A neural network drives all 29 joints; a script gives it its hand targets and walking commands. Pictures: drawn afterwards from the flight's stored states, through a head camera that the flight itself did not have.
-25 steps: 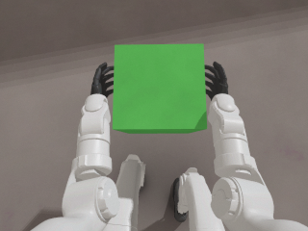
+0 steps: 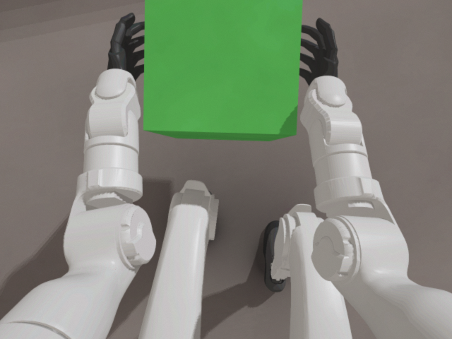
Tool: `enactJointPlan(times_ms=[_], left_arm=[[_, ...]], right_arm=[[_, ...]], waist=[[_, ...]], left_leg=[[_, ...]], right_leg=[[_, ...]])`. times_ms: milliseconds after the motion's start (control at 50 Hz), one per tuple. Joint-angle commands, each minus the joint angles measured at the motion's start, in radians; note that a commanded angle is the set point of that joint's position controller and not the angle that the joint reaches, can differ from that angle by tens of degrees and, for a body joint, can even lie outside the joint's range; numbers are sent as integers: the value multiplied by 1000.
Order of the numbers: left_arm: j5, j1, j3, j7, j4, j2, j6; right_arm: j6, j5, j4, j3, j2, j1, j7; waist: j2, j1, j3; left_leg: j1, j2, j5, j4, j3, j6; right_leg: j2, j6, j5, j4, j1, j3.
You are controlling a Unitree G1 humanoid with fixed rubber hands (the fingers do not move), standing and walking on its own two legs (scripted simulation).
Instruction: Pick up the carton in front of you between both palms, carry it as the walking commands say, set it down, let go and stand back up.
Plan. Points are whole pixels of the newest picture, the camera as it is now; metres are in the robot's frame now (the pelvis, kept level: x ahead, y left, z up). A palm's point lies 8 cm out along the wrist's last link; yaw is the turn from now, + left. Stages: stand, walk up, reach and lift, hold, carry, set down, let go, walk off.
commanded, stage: set down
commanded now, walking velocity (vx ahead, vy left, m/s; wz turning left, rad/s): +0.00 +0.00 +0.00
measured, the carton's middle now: (223, 81) +0.49 +0.12 -0.18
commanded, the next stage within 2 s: none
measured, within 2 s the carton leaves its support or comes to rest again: rests again in 1.02 s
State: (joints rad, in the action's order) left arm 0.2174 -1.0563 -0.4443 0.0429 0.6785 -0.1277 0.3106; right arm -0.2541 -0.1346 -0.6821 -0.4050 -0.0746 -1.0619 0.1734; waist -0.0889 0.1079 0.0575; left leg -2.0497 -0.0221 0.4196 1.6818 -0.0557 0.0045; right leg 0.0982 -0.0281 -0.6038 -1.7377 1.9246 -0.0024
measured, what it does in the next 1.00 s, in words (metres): lowers itself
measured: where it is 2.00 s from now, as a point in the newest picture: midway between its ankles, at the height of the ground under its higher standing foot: (236, 251)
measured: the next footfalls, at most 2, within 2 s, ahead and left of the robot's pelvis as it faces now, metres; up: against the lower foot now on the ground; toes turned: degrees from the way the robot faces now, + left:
none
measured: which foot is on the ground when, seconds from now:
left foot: down 0.00-1.00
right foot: down 0.00-1.00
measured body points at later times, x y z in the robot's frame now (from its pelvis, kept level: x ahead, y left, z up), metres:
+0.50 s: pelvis -0.02 +0.01 -0.09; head +0.35 +0.10 +0.15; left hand +0.50 +0.31 -0.27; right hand +0.55 +0.01 -0.26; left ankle +0.12 +0.13 -0.47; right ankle +0.07 -0.12 -0.47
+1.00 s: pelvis -0.03 +0.00 -0.12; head +0.34 +0.08 +0.11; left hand +0.49 +0.30 -0.30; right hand +0.54 -0.01 -0.30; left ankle +0.12 +0.13 -0.47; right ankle +0.07 -0.12 -0.47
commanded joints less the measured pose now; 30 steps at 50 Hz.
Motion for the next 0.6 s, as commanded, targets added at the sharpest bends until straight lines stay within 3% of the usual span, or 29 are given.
enactJointPlan(times_ms=[0, 180, 340, 480, 580], left_arm=[[-123, -596, 449, 213, -11, 802, -23], [-130, -726, 419, 217, 37, 721, -20], [-187, -850, 451, 217, 51, 640, -29], [-255, -944, 493, 221, 62, 586, -40], [-318, -975, 516, 226, 28, 580, -48]], right_arm=[[29, 93, 23, 478, -839, -695, -185], [26, 100, -21, 425, -763, -829, -184], [39, 160, -36, 448, -688, -951, -183], [56, 238, -31, 495, -640, -1053, -183], [64, 294, 17, 570, -667, -1104, -179]], waist=[[70, 88, 1104], [87, 102, 1043], [102, 116, 1039], [108, 128, 1041], [44, 161, 1073]], left_leg=[[882, 139, -359, -58, 101, 27], [835, 123, -308, 36, 94, 24], [856, 105, -333, 134, 88, 24], [888, 89, -413, 225, 82, 22], [900, 90, -556, 271, 71, 12]], right_leg=[[153, -15, 202, 127, -238, -65], [157, -10, 133, 6, -99, -92], [154, -6, 122, -104, -49, -107], [147, -3, 145, -191, -46, -111], [143, -4, 205, -235, -89, -108]])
